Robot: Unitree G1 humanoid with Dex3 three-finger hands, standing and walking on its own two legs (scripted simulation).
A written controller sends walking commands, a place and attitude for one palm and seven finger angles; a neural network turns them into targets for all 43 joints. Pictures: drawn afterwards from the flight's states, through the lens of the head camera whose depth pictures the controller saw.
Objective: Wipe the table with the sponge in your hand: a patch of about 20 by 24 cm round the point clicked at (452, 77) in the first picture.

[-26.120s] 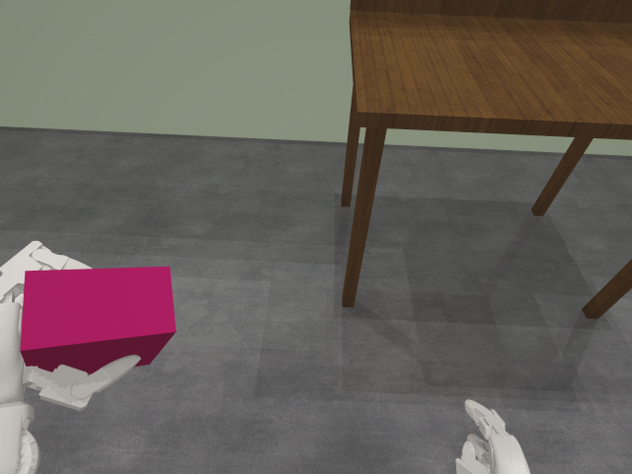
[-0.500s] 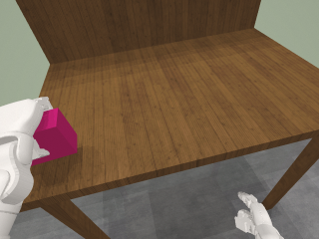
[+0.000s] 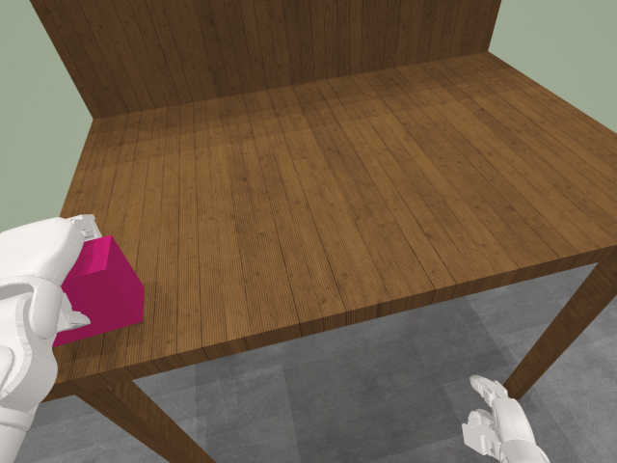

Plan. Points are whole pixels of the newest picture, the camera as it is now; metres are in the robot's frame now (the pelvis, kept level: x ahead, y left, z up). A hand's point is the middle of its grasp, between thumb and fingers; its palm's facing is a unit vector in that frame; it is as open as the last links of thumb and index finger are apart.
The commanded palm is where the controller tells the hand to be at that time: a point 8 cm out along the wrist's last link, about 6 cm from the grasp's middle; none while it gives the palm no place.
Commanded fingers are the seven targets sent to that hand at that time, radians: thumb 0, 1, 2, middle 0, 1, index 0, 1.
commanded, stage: lower the sponge onto the table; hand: left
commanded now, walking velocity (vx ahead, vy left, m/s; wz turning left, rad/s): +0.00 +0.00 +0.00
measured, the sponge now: (77, 302) +0.24 +0.35 +0.09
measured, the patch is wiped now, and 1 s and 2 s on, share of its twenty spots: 0.05 0.15 0.25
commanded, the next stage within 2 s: wipe forward along the first lane in 0.08 s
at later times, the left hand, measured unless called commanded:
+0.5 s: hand (79, 255) +0.28 +0.35 +0.13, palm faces -0.02 -0.01 -1.00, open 10.3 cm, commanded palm +0.27 +0.35 +0.18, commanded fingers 0.00 0.10 1.30 -1.20 -1.60 -1.20 -1.60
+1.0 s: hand (92, 228) +0.33 +0.37 +0.13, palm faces -0.14 +0.01 -0.99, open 10.3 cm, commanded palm +0.33 +0.37 +0.16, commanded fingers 0.00 0.10 1.30 -1.20 -1.60 -1.20 -1.60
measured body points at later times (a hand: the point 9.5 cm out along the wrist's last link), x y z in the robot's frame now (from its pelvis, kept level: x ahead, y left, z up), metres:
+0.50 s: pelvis +0.00 +0.00 +0.00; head +0.00 -0.04 +0.45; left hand +0.28 +0.35 +0.19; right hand +0.22 -0.22 -0.10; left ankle -0.04 +0.10 -0.74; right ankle +0.06 -0.10 -0.74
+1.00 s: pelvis -0.01 -0.02 -0.01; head +0.02 -0.05 +0.44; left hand +0.34 +0.36 +0.18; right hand +0.14 -0.28 -0.14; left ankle -0.04 +0.10 -0.74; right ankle +0.06 -0.10 -0.74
